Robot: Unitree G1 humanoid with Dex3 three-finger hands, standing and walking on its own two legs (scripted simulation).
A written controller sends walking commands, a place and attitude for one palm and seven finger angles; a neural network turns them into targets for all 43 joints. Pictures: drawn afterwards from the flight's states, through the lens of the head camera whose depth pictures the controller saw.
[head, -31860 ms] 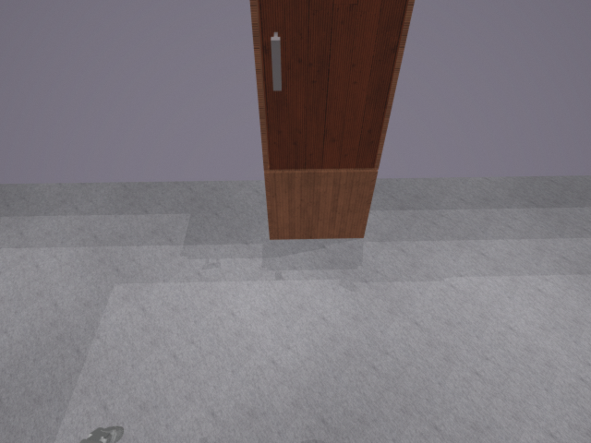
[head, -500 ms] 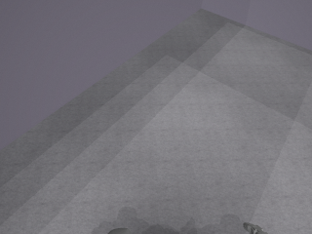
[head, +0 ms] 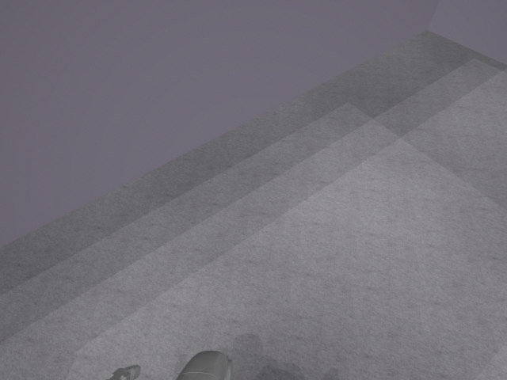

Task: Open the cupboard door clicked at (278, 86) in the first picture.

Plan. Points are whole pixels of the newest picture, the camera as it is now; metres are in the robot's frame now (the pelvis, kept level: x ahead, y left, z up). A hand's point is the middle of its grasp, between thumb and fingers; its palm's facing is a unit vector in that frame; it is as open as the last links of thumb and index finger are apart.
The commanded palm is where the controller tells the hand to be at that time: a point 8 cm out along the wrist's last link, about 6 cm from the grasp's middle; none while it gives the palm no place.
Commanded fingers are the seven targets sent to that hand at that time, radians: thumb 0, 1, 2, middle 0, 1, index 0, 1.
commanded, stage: turn to face it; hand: left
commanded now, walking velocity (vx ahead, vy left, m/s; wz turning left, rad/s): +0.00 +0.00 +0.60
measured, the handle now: out of the picture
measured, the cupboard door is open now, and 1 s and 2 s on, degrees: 44 44 44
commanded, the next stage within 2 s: none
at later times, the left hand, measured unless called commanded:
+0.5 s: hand out of the picture +0.03 +0.25 -0.16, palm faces +0.32 -0.91 -0.27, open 7.4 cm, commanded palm none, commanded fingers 0.00 0.90 0.90 -0.20 -0.30 -0.20 -0.30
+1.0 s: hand out of the picture -0.09 +0.17 -0.19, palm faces +0.62 -0.76 -0.21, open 7.4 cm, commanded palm none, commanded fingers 0.00 0.90 0.90 -0.20 -0.30 -0.20 -0.30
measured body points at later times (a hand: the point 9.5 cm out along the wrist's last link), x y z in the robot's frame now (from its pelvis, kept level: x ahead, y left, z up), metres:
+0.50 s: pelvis -0.01 +0.01 +0.00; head +0.03 +0.03 +0.45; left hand +0.01 +0.30 -0.14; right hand +0.14 -0.22 -0.14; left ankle +0.00 +0.12 -0.74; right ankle +0.03 -0.15 -0.69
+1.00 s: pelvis -0.01 -0.02 -0.01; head +0.03 +0.03 +0.43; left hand -0.12 +0.21 -0.17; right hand +0.24 -0.16 -0.14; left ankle -0.07 +0.07 -0.74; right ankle +0.04 -0.14 -0.73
